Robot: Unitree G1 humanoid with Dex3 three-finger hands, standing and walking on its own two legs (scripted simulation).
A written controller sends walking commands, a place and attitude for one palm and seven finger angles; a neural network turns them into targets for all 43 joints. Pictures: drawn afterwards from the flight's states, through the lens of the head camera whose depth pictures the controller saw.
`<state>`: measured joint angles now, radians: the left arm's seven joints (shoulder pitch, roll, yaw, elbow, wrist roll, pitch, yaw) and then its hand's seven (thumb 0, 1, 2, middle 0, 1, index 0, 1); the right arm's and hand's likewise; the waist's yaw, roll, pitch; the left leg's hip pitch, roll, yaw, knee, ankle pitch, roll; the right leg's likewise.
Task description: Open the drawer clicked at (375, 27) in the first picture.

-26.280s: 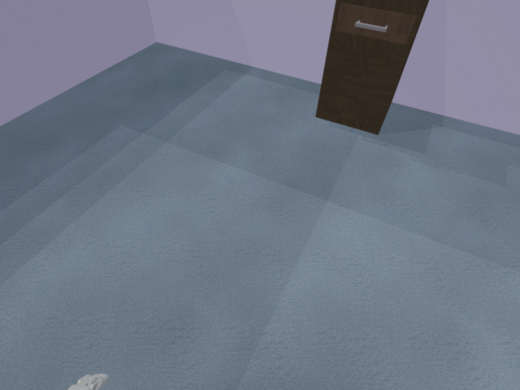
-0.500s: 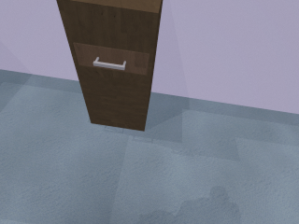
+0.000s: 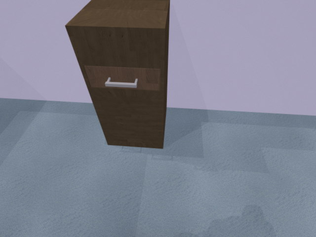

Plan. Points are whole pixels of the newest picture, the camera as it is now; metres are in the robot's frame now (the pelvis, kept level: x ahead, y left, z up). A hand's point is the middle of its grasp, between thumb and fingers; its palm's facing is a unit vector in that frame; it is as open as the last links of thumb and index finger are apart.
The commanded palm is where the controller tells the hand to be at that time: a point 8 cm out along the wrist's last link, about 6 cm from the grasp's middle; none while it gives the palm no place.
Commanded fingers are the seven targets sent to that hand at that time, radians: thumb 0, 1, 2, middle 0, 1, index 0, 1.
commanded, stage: let the arm hang, fingers relaxed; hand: left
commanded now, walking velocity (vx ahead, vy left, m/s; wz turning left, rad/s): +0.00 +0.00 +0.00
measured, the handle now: (121, 82) +0.85 +0.25 -0.13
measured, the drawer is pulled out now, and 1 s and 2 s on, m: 0.00 0.00 0.00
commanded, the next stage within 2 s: look to check the result in 0.24 s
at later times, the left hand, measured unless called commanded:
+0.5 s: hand out of the picture +0.06 +0.21 -0.16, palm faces +0.00 -0.96 -0.29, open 7.4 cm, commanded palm none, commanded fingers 0.00 0.90 0.90 -0.20 -0.30 -0.20 -0.30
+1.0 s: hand out of the picture +0.10 +0.22 -0.15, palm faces -0.02 -0.94 -0.33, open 7.4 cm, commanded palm none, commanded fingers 0.00 0.90 0.90 -0.20 -0.30 -0.20 -0.30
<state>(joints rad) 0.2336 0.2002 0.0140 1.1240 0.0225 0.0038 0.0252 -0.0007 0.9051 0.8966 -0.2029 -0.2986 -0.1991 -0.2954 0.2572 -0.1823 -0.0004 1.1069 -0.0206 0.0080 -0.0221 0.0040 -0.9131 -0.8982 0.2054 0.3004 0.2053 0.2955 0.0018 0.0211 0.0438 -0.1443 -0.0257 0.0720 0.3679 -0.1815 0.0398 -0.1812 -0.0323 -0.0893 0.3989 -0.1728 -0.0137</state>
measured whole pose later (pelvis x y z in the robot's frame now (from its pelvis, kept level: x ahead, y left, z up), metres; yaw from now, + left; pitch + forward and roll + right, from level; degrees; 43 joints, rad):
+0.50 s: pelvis +0.01 -0.01 +0.00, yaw +0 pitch -2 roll +0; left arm 0.17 0.25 0.02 1.14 0.02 -0.01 0.02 0.00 0.90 0.90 -0.21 -0.30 -0.20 -0.30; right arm 0.19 -0.24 -0.02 1.13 -0.02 0.00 -0.02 0.00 -0.91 -0.90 0.20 0.30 0.20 0.30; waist -0.01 0.01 0.06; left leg -0.12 -0.01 0.07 0.34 -0.18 0.02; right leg -0.15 -0.01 -0.09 0.36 -0.17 -0.03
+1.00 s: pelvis +0.03 -0.02 +0.00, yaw +0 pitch -2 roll +0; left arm 0.11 0.30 0.02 1.13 0.02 -0.02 0.01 0.00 0.90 0.90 -0.21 -0.30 -0.20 -0.30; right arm 0.12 -0.31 -0.01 1.12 -0.02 0.00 -0.01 0.00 -0.91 -0.90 0.21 0.30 0.21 0.30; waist -0.01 0.01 0.06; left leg -0.08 0.01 0.06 0.28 -0.17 0.00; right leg -0.11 0.01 -0.10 0.30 -0.17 -0.04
